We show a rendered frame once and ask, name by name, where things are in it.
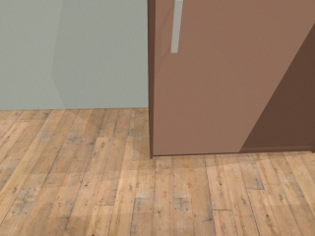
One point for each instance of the wardrobe door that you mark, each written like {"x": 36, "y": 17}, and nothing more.
{"x": 231, "y": 57}
{"x": 288, "y": 120}

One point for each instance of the handle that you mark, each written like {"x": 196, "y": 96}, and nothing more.
{"x": 177, "y": 13}

